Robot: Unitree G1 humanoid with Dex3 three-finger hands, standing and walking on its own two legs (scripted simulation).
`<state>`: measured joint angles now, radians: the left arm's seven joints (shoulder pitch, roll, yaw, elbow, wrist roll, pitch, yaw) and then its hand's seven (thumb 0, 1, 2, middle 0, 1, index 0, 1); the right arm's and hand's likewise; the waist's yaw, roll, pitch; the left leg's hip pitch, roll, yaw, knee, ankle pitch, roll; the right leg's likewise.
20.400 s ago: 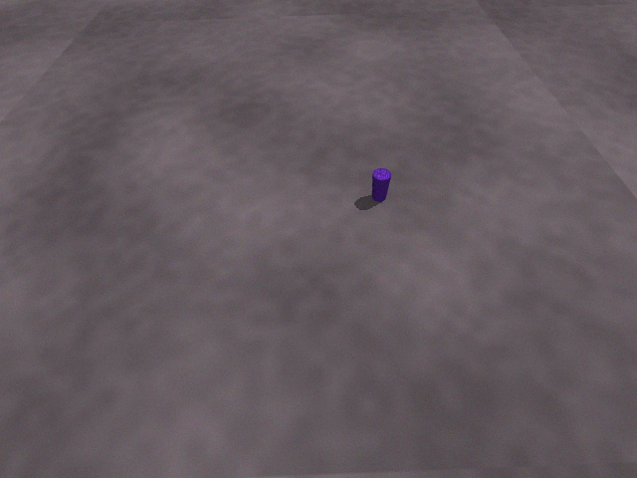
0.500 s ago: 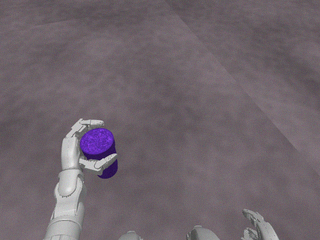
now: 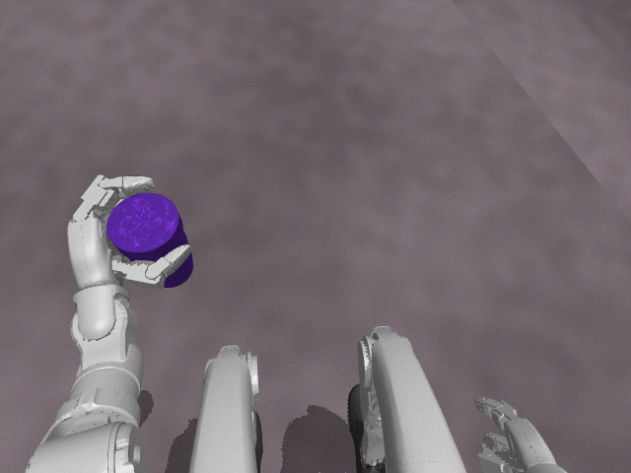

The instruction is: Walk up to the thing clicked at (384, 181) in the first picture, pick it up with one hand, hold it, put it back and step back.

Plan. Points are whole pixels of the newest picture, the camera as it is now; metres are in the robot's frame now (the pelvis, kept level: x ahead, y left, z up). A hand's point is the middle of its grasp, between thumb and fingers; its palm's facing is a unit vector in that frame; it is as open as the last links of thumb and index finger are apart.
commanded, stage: crouch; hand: left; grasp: from the side
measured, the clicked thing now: (159, 247) +0.41 +0.19 -0.07
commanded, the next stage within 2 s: lower in 1.10 s
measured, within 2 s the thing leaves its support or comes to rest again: neither
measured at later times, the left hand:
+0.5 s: hand (177, 267) +0.43 +0.21 -0.22, palm faces +0.20 -0.98 -0.04, open 10.8 cm
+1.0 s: hand (188, 276) +0.44 +0.21 -0.30, palm faces +0.17 -0.98 -0.04, open 10.8 cm
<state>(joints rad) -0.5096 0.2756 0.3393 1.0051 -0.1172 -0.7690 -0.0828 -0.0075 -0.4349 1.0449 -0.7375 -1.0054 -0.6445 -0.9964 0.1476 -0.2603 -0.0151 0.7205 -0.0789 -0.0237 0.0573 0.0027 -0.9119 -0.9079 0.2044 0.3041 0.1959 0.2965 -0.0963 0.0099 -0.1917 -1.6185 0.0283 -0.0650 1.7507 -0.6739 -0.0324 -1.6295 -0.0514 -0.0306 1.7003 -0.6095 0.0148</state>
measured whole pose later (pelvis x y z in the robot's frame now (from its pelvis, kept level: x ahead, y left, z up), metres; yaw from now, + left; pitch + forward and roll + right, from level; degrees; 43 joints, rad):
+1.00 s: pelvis -0.04 +0.01 -0.22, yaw -5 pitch +26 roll -9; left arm -0.72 0.53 0.51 1.21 -0.01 -0.83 -0.05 -0.01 -0.44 1.05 -0.74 -1.00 -0.65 -0.99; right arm 0.06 -0.32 0.16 0.72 -0.20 0.01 0.13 0.00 -0.93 -0.91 0.21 0.30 0.20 0.30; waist -0.23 -0.06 0.06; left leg -2.25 -0.02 -0.18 2.47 -0.68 -0.03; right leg -2.21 -0.04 -0.07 2.32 -0.58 0.05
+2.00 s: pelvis -0.05 +0.03 -0.24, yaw -11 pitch +17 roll -16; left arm -0.74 0.78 0.53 1.44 0.00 -1.04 0.07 -0.01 -0.44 1.05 -0.75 -1.00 -0.65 -0.99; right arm -0.11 -0.37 0.42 0.61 -0.33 0.02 0.16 -0.01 -0.93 -0.91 0.21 0.30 0.20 0.30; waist -0.30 -0.20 0.28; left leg -2.23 -0.03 -0.32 2.62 -0.71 -0.02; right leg -2.13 0.00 -0.17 2.36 -0.55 0.08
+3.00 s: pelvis -0.05 +0.04 -0.24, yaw -13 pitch +14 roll -19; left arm -0.76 0.85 0.49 1.50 -0.02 -1.12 0.08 -0.01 -0.39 0.40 -0.56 -0.49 -0.55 -0.49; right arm -0.15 -0.38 0.51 0.55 -0.36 0.04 0.16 -0.01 -0.92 -0.90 0.21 0.31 0.20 0.30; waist -0.31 -0.25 0.31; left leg -2.21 -0.02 -0.37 2.64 -0.72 0.00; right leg -2.08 0.03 -0.21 2.32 -0.54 0.09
